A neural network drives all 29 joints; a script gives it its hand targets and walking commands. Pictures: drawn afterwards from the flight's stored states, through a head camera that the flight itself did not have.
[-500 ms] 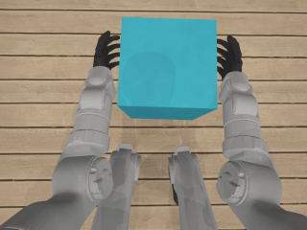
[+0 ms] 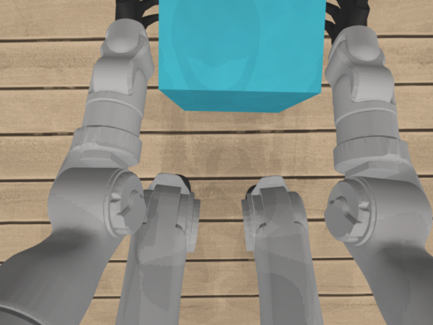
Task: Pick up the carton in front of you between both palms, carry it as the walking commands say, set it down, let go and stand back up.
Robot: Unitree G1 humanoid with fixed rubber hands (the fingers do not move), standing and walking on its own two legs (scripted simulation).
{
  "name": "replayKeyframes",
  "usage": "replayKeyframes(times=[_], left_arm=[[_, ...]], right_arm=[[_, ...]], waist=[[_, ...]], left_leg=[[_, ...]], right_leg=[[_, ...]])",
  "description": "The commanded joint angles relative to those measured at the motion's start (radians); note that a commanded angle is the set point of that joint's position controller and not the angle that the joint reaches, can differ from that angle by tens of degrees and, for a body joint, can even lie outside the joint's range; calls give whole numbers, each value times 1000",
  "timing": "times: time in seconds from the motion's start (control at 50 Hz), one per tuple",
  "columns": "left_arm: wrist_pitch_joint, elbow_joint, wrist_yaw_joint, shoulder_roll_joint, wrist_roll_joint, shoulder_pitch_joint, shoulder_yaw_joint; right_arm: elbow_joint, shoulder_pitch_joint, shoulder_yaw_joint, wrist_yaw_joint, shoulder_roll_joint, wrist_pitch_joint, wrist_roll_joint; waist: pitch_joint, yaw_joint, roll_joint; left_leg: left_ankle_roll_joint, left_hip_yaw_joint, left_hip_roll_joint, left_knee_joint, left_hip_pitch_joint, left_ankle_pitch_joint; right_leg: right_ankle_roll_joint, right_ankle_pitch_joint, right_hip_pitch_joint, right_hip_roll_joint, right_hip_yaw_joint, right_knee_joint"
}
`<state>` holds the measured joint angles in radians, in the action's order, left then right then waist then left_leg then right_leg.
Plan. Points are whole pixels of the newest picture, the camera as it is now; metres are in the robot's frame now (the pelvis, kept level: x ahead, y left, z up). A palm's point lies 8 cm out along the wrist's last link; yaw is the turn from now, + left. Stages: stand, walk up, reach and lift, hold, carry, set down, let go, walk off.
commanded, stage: set down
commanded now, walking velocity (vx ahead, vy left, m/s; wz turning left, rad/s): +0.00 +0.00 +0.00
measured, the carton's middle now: (235, 45) +0.53 -0.02 -0.24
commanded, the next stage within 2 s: none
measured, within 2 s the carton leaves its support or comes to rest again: rests again in 1.24 s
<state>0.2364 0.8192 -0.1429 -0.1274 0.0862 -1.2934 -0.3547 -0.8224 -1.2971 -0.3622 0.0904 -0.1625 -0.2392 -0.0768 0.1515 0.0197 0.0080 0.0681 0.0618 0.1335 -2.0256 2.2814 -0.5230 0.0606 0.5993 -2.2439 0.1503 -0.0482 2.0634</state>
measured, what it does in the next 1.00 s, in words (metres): stands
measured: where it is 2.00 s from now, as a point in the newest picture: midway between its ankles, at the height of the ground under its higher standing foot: (216, 231)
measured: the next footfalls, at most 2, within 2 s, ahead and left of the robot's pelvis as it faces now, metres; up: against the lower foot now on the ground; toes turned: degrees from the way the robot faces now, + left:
none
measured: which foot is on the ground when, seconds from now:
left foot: down 0.00-1.00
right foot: down 0.00-1.00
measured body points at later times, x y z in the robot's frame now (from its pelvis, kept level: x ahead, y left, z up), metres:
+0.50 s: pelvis +0.00 +0.00 -0.03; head +0.36 -0.01 +0.24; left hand +0.55 +0.14 -0.19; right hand +0.55 -0.17 -0.19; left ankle +0.11 +0.12 -0.37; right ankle +0.10 -0.12 -0.37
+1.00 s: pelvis +0.00 +0.00 -0.04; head +0.36 -0.01 +0.23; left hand +0.56 +0.14 -0.20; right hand +0.55 -0.17 -0.20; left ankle +0.11 +0.12 -0.37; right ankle +0.10 -0.11 -0.37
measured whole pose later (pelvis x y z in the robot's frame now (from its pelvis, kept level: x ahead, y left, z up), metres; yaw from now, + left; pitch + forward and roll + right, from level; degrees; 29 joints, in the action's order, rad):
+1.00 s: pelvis +0.00 +0.00 -0.04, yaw -1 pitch +36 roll +0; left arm 0.16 0.99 -0.01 -0.18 0.16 -1.41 -0.46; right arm -1.00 -1.43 -0.44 -0.04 -0.21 -0.18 -0.16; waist 0.34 0.01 0.01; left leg 0.04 0.03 0.09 -2.19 2.24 -0.58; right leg 0.04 0.64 -2.21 0.12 -0.02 2.23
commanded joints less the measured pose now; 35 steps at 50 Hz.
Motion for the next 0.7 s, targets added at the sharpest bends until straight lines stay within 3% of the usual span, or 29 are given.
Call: replayKeyframes(times=[0.0,0.06,0.16,0.68], left_arm=[[-44,-89,228,873,-135,-682,465],[-52,-132,237,876,-175,-727,493],[-62,-91,244,900,-184,-658,493],[-54,179,292,698,-23,-544,244]], right_arm=[[78,-642,476,-257,889,31,143],[118,-691,526,-251,907,38,185],[91,-638,541,-245,931,52,198],[-192,-523,263,-292,718,43,11]], waist=[[-1299,14,6],[-1312,4,-32],[-1251,-4,-27],[-637,3,-15]], left_leg=[[-34,-142,13,50,-759,357],[-45,-137,12,22,-726,381],[-49,-135,16,-16,-705,450],[-67,-100,0,-17,-428,142]], right_leg=[[-16,-372,575,-7,115,-140],[-16,-421,597,-9,112,-109],[-19,-494,588,-4,103,-78],[-60,-166,304,-11,78,-66]])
